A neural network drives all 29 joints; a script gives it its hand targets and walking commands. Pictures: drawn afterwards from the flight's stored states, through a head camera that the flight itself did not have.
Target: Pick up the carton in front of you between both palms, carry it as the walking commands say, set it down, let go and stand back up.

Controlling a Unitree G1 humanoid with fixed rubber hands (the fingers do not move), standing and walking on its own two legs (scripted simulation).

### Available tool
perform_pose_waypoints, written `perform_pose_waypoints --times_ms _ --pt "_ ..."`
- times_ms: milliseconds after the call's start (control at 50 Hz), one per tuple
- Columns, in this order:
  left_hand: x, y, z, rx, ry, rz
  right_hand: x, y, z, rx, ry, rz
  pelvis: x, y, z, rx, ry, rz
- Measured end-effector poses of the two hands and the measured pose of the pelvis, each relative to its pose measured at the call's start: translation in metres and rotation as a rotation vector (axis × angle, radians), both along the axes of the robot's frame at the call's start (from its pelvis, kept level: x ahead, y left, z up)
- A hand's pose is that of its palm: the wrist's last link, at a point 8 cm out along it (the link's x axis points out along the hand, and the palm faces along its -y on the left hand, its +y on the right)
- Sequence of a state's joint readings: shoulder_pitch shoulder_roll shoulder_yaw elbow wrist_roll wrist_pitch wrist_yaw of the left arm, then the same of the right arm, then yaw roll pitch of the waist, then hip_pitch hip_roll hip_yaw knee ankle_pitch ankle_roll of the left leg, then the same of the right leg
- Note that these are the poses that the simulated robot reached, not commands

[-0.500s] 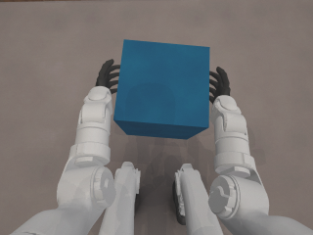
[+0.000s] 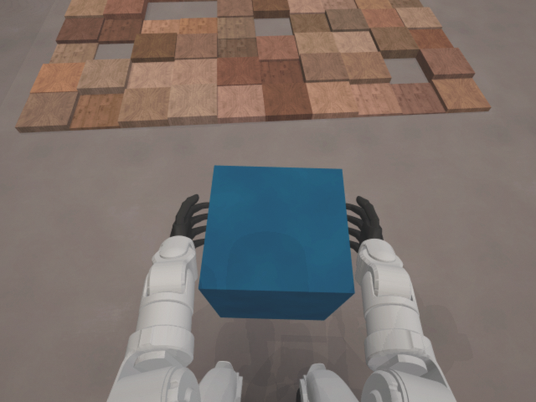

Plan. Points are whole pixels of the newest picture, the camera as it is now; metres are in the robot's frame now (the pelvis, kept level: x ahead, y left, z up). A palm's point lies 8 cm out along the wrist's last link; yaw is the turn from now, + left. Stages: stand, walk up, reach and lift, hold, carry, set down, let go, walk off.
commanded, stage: reach and lift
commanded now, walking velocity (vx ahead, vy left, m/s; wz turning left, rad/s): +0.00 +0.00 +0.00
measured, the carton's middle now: (274, 250) +0.36 +0.00 -0.09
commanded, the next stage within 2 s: hold in 1.30 s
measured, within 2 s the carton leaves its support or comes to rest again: neither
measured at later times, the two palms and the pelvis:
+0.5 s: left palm (166, 239) +0.31 +0.15 +0.08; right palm (395, 237) +0.31 -0.15 +0.08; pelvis +0.01 +0.00 +0.05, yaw +0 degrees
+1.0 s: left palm (164, 229) +0.31 +0.15 +0.09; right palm (396, 227) +0.32 -0.15 +0.09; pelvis +0.02 +0.00 +0.06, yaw +0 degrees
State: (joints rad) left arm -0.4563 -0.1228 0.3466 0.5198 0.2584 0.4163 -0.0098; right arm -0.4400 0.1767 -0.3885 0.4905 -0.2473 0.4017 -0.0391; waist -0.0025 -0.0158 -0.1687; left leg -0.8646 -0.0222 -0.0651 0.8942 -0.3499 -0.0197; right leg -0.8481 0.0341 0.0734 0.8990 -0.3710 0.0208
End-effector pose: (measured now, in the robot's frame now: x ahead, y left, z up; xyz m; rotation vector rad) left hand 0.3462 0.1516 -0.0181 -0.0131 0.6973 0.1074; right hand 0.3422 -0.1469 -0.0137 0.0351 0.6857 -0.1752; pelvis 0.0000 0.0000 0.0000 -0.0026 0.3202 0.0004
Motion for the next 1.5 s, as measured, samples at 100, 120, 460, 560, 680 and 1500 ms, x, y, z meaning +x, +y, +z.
perform_pose_waypoints --times_ms 100,120,460,560,680,1500 --pt "-0.011 0.0 0.029 0.0 -0.005 0.01 -0.008 -0.001 0.029 -0.002 -0.005 0.013 0.009 -0.001 0.022 0.002 -0.088 0.003" --pt "-0.013 -0.001 0.035 0.001 -0.007 0.012 -0.01 -0.001 0.035 -0.005 -0.007 0.018 0.011 -0.002 0.025 0.002 -0.107 0.003" --pt "-0.04 -0.003 0.096 0.032 -0.007 0.007 -0.031 -0.003 0.094 -0.035 -0.006 0.064 0.012 -0.003 0.054 0.004 -0.367 0.004" --pt "-0.042 -0.002 0.096 0.026 -0.007 0.012 -0.033 -0.002 0.095 -0.031 -0.006 0.061 0.007 -0.002 0.053 0.004 -0.384 0.005" --pt "-0.039 -0.001 0.099 0.024 -0.018 0.013 -0.031 -0.001 0.098 -0.029 -0.017 0.056 0.005 -0.001 0.054 0.004 -0.391 0.004" --pt "-0.043 -0.004 0.128 0.053 -0.045 -0.007 -0.035 -0.004 0.126 -0.055 -0.043 0.076 0.023 -0.002 0.062 0.005 -0.444 0.008"
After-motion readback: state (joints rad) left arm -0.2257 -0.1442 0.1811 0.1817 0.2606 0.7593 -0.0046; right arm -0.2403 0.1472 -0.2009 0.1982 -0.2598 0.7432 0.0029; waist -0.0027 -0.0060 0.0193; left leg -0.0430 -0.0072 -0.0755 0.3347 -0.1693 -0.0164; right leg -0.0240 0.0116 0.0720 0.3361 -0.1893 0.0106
